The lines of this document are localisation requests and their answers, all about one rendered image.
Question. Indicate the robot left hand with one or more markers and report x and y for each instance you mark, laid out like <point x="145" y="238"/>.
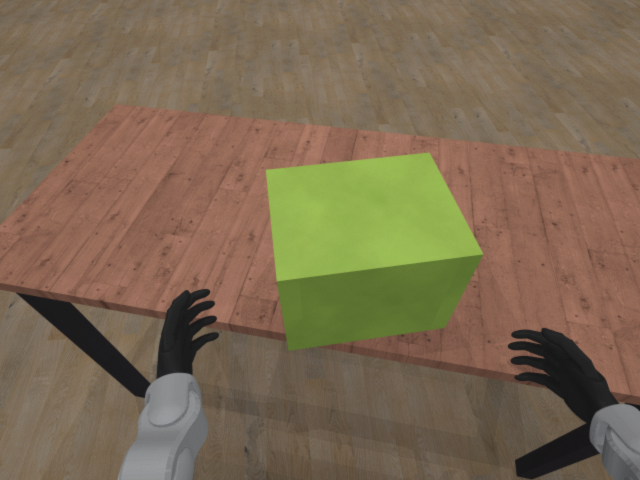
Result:
<point x="176" y="348"/>

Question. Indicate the robot right hand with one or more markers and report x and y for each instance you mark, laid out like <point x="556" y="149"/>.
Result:
<point x="571" y="374"/>

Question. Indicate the carton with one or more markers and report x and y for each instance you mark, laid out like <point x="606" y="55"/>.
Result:
<point x="367" y="248"/>

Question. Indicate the robot left forearm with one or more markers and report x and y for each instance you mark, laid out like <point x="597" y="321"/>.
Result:
<point x="172" y="427"/>

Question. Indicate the table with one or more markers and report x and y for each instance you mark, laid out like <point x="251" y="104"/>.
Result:
<point x="153" y="202"/>

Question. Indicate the robot right forearm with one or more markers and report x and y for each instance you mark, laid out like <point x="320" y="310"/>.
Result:
<point x="615" y="433"/>

